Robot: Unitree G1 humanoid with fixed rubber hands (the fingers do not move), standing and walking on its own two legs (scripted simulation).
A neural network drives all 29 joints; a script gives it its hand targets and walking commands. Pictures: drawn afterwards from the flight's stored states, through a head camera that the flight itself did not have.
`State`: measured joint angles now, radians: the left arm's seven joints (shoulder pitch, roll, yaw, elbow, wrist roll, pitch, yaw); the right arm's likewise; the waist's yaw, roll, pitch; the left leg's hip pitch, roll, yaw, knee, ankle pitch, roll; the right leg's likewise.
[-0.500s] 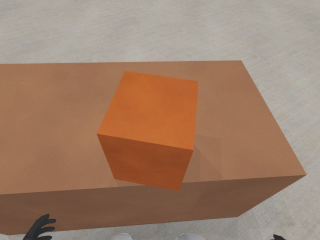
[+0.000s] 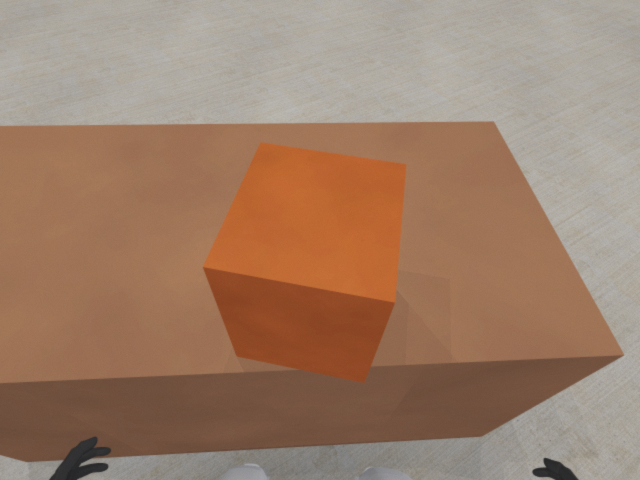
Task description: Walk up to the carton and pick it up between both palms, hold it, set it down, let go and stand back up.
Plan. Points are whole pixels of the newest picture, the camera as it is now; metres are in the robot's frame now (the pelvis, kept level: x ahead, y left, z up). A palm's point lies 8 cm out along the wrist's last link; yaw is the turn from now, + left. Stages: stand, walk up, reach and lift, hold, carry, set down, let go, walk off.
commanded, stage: walk up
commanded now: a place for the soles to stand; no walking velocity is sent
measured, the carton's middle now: (314, 268) +0.39 +0.01 +0.01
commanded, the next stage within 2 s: reach and lift in 0.98 s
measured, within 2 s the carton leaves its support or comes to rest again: neither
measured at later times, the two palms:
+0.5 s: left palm out of the picture +0.11 +0.33 -0.09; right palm out of the picture +0.09 -0.30 -0.08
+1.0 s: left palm out of the picture +0.11 +0.34 -0.09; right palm out of the picture +0.11 -0.29 -0.08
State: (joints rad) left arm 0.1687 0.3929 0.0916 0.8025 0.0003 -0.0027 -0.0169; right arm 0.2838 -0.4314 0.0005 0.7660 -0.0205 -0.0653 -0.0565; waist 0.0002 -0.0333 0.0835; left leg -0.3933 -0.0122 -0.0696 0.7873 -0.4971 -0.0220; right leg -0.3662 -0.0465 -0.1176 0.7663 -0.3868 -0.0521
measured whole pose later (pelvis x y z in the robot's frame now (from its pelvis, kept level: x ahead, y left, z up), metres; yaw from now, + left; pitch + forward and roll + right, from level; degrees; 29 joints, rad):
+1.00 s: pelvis -0.01 +0.02 +0.00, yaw +2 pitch -1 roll +1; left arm 0.11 0.39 0.08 0.85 0.00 0.02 -0.01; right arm 0.22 -0.43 0.00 0.79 -0.03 -0.09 -0.03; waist 0.00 -0.03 0.08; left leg -0.36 -0.02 -0.06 0.73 -0.35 -0.02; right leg -0.36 -0.07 -0.12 0.76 -0.38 -0.04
